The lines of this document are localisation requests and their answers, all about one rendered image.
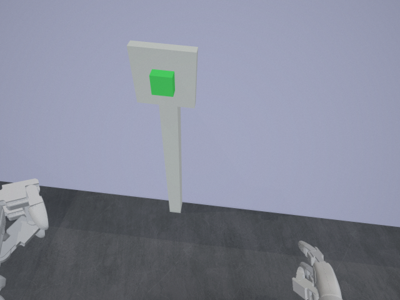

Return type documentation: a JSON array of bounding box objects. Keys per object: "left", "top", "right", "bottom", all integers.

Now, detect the button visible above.
[{"left": 149, "top": 69, "right": 175, "bottom": 97}]

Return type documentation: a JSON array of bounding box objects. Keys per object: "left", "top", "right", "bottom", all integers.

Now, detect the left robot hand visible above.
[{"left": 0, "top": 178, "right": 49, "bottom": 265}]

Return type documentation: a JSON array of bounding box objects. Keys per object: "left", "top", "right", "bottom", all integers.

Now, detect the panel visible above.
[{"left": 127, "top": 41, "right": 198, "bottom": 213}]

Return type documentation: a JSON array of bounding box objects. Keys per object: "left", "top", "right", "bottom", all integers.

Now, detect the right robot hand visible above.
[{"left": 292, "top": 241, "right": 342, "bottom": 300}]

